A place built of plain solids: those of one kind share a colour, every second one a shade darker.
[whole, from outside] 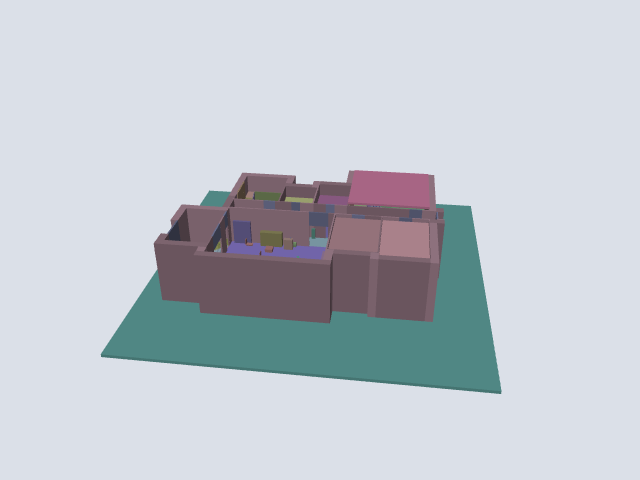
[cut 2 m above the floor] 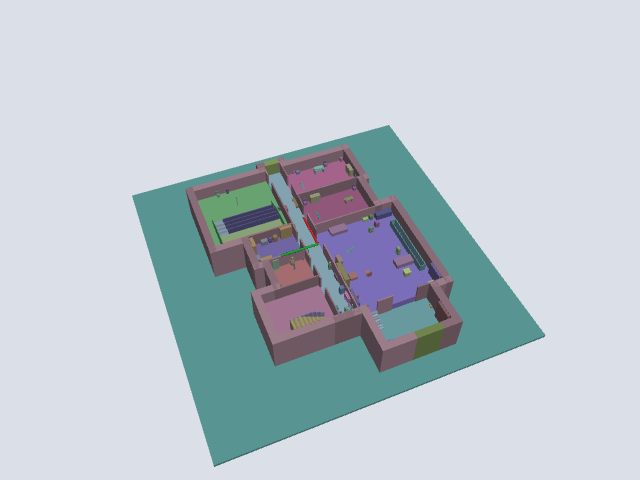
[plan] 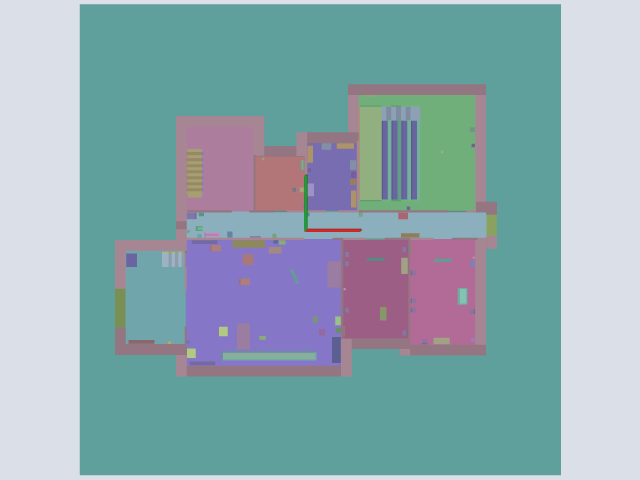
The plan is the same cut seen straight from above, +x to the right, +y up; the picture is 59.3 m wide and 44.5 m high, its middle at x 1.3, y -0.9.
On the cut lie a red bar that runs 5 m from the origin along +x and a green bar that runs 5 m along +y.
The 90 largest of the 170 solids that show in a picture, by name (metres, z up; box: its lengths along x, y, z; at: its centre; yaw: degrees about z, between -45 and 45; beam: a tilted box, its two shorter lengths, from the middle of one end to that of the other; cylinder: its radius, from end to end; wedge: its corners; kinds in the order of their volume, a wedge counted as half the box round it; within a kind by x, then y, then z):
{
 "wall_1": {"box": [1.0, 2.53, 8.5], "at": [-17.2, -10.29, 1.05]},
 "wall_2": {"box": [1.0, 4.53, 8.5], "at": [-17.2, -3.16, 1.05]},
 "wall_3": {"box": [6.65, 1.0, 8.5], "at": [-14.38, -11.05, 1.05]},
 "wall_4": {"box": [6.65, 1.0, 8.5], "at": [-14.38, -1.4, 1.05]},
 "wall_5": {"box": [1.0, 2.92, 8.5], "at": [-11.55, -12.09, 1.05]},
 "wall_6": {"box": [1.0, 1.91, 8.5], "at": [-11.55, -0.85, 1.05]},
 "wall_7": {"box": [1.0, 4.35, 8.5], "at": [-11.55, 0.47, 1.05]},
 "wall_8": {"box": [1.0, 9.75, 8.5], "at": [-11.55, 5.72, 1.05]},
 "wall_9": {"box": [0.2, 1.83, 8.5], "at": [-11.15, -9.84, 1.05]},
 "wall_10": {"box": [0.2, 2.12, 8.5], "at": [-11.15, -4.46, 1.05]},
 "wall_11": {"box": [4.38, 0.2, 8.5], "at": [-9.06, 1.75, 1.05]},
 "wall_12": {"box": [4.38, 0.2, 8.5], "at": [-9.06, 1.75, 1.05]},
 "wall_13": {"box": [8.18, 1.0, 8.5], "at": [-7.96, 10.1, 1.05]},
 "wall_14": {"box": [11.1, 0.2, 8.5], "at": [-5.7, -0.8, 1.05]},
 "wall_15": {"box": [0.2, 5.36, 8.5], "at": [-4.77, 4.33, 1.05]},
 "wall_16": {"box": [1.0, 3.69, 8.5], "at": [-4.37, 8.76, 1.05]},
 "wall_17": {"box": [2.29, 0.2, 8.5], "at": [-4.12, 1.75, 1.05]},
 "wall_18": {"box": [1.89, 0.2, 8.5], "at": [-3.92, 1.75, 1.05]},
 "wall_19": {"box": [16.3, 1.0, 8.5], "at": [-3.9, -13.05, 1.05]},
 "wall_20": {"box": [4.99, 1.0, 8.5], "at": [-2.38, 7.31, 1.05]},
 "wall_21": {"box": [1.89, 0.2, 8.5], "at": [-0.83, 1.75, 1.05]},
 "wall_22": {"box": [1.0, 2.22, 8.5], "at": [-0.39, 7.99, 1.05]},
 "wall_23": {"box": [3.58, 0.2, 8.5], "at": [0.01, 1.75, 1.05]},
 "wall_24": {"box": [0.2, 5.36, 8.5], "at": [0.01, 4.33, 1.05]},
 "wall_25": {"box": [1.89, 0.2, 8.5], "at": [0.86, 1.75, 1.05]},
 "wall_26": {"box": [5.79, 1.0, 8.5], "at": [2.01, 8.6, 1.05]},
 "wall_27": {"box": [0.2, 9.5, 8.5], "at": [3.35, -5.45, 1.05]},
 "wall_28": {"box": [0.2, 9.37, 8.5], "at": [3.35, -5.38, 1.05]},
 "wall_29": {"box": [1.0, 3.5, 8.5], "at": [3.75, -11.8, 1.05]},
 "wall_30": {"box": [1.89, 0.2, 8.5], "at": [3.95, 1.75, 1.05]},
 "wall_31": {"box": [1.0, 5.31, 8.5], "at": [4.4, 10.9, 1.05]},
 "wall_32": {"box": [2.36, 0.2, 8.5], "at": [4.43, -0.8, 1.05]},
 "wall_33": {"box": [0.2, 6.61, 8.5], "at": [4.8, 4.95, 1.05]},
 "wall_34": {"box": [0.2, 6.65, 8.5], "at": [4.8, 4.97, 1.05]},
 "wall_35": {"box": [6.43, 1.0, 8.5], "at": [6.46, -10.5, 1.05]},
 "wall_36": {"box": [10.14, 0.2, 8.5], "at": [8.08, 1.75, 1.05]},
 "wall_37": {"box": [2.36, 0.2, 8.5], "at": [8.49, -0.8, 1.05]},
 "wall_38": {"box": [8.45, 0.2, 8.5], "at": [8.92, 1.75, 1.05]},
 "wall_39": {"box": [1.0, 1.51, 8.5], "at": [9.17, -10.85, 1.05]},
 "wall_40": {"box": [0.2, 9.41, 8.5], "at": [9.57, -5.4, 1.05]},
 "wall_41": {"box": [4.53, 0.2, 8.5], "at": [9.57, -0.8, 1.05]},
 "wall_42": {"box": [12.8, 1.0, 8.5], "at": [10.3, 13.05, 1.05]},
 "wall_43": {"box": [2.36, 0.2, 8.5], "at": [10.66, -0.8, 1.05]},
 "wall_44": {"box": [8.03, 1.0, 8.5], "at": [12.69, -11.1, 1.05]},
 "wall_45": {"box": [2.28, 0.2, 8.5], "at": [14.68, -0.8, 1.05]},
 "wall_46": {"box": [2.36, 0.2, 8.5], "at": [14.72, -0.8, 1.05]},
 "wall_47": {"box": [1.0, 10.9, 8.5], "at": [16.2, -6.15, 1.05]},
 "wall_48": {"box": [1.0, 11.9, 8.5], "at": [16.2, 7.6, 1.05]},
 "wall_49": {"box": [1.93, 1.0, 8.5], "at": [16.74, 2.15, 1.05]},
 "wall_50": {"box": [1.89, 1.0, 8.5], "at": [16.75, -1.2, 1.05]},
 "wall_51": {"box": [1.0, 1.2, 8.5], "at": [17.2, -1.1, 1.05]},
 "wall_52": {"box": [1.0, 1.2, 8.5], "at": [17.2, 2.05, 1.05]},
 "ground_under_all_1": {"box": [44.62, 43.66, 0.4], "at": [1.34, -0.88, -3.35]},
 "floor_workshop_1": {"box": [3.45, 1.3, 3.2], "at": [-9.43, -12.0, -1.6]},
 "floor_workshop_2": {"box": [14.5, 10.55, 3.2], "at": [-3.9, -6.08, -1.6]},
 "floor_workshop_3": {"box": [8.55, 0.7, 3.2], "at": [-3.42, -12.3, -1.6]},
 "floor_workshop_4": {"box": [2.5, 1.3, 3.2], "at": [2.1, -12.0, -1.6]},
 "floor_try_out_studio_1": {"box": [11.0, 10.9, 3.2], "at": [10.3, 7.2, -1.6]},
 "floor_rehearsal_1": {"box": [6.23, 9.3, 3.2], "at": [6.46, -5.45, -1.6]},
 "floor_rehearsal_2": {"box": [6.23, 9.9, 3.2], "at": [12.69, -5.75, -1.6]},
 "floor_corridor_1": {"box": [27.95, 2.55, 3.2], "at": [2.83, 0.47, -1.6]},
 "floor_prop_store_1": {"box": [6.38, 7.95, 3.2], "at": [-7.96, 5.72, -1.6]},
 "floor_loading_bay_1": {"box": [5.65, 8.85, 2.1], "at": [-13.97, -6.22, -2.15]},
 "step_try_out_tier_1": {"box": [0.9, 7.4, 4.2], "at": [7.45, 6.5, -1.1]},
 "step_try_out_tier_2": {"box": [0.9, 7.4, 3.95], "at": [8.35, 6.5, -1.23]},
 "step_try_out_tier_3": {"box": [0.9, 7.4, 3.7], "at": [9.25, 6.5, -1.35]},
 "step_try_out_tier_4": {"box": [0.9, 7.4, 3.45], "at": [10.15, 6.5, -1.48]},
 "floor_wardrobe_1": {"box": [4.79, 6.45, 3.2], "at": [2.41, 4.97, -1.6]},
 "floor_green_room_1": {"box": [4.79, 5.17, 3.2], "at": [-2.38, 4.33, -1.6]},
 "step_try_out_head_1": {"box": [2.0, 8.65, 4.2], "at": [6.0, 7.12, -1.1]},
 "ceil_try_out_studio_1": {"box": [11.0, 10.9, 0.3], "at": [10.3, 7.2, 5.65]},
 "ceil_rehearsal_1": {"box": [6.23, 9.3, 0.3], "at": [6.46, -5.45, 4.65]},
 "ceil_rehearsal_2": {"box": [6.23, 9.9, 0.3], "at": [12.69, -5.75, 4.65]},
 "door_leaf_1": {"box": [0.97, 3.6, 5.37], "at": [-17.21, -7.22, -0.52]},
 "door_leaf_2": {"box": [0.97, 1.95, 6.47], "at": [17.21, 0.47, 0.04]},
 "wall_mass_1": {"box": [0.22, 8.65, 8.5], "at": [4.89, 7.12, 1.05]},
 "ceil_wardrobe_1": {"box": [4.79, 6.45, 0.3], "at": [2.41, 4.97, 3.4]},
 "rail_paint_slot_1": {"box": [8.69, 0.12, 4.25], "at": [-3.42, -12.02, -1.07]},
 "rail_paint_slot_2": {"box": [8.69, 0.12, 4.25], "at": [-3.42, -11.28, -1.07]},
 "ceil_green_room_1": {"box": [4.79, 5.17, 0.3], "at": [-2.38, 4.33, 3.4]},
 "step_try_out_aisle_1": {"box": [0.45, 1.25, 4.2], "at": [7.22, 10.82, -1.1]},
 "step_try_out_aisle_2": {"box": [0.45, 1.25, 4.08], "at": [7.67, 10.82, -1.16]},
 "step_try_out_aisle_3": {"box": [0.45, 1.25, 3.95], "at": [8.12, 10.82, -1.23]},
 "flats_workshop_1": {"box": [2.4, 0.35, 3.4], "at": [-9.6, -12.35, 1.7]},
 "flats_workshop_2": {"box": [2.4, 0.35, 3.4], "at": [-9.4, -1.1, 1.7]},
 "timber_rack_workshop_1": {"box": [3.0, 0.7, 2.1], "at": [-5.3, -1.28, 1.05]},
 "floor_mezzanine_1": {"box": [6.18, 2.07, 0.25], "at": [-7.96, 8.56, 2.58]},
 "pit_paint_slot_1": {"box": [8.55, 0.6, 0.6], "at": [-3.42, -11.65, -2.9]},
 "flats_loading_bay_1": {"box": [2.4, 0.35, 3.4], "at": [-15.25, -10.35, 0.6]},
 "wall_over_door_1": {"box": [0.2, 3.61, 3.15], "at": [-16.8, -7.22, 3.73]}
}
